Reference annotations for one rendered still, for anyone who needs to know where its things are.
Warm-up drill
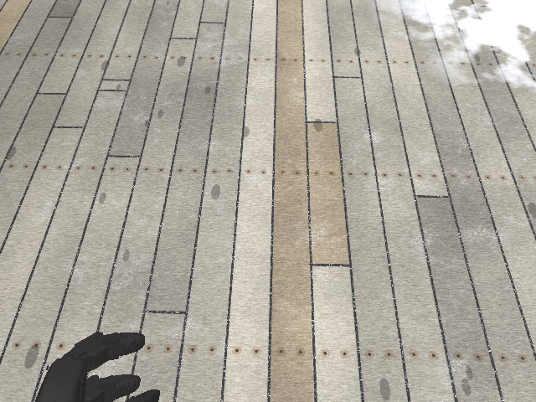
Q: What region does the robot left hand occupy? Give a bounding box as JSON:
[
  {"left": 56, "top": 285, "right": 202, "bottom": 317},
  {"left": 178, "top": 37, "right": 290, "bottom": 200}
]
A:
[{"left": 35, "top": 332, "right": 160, "bottom": 402}]

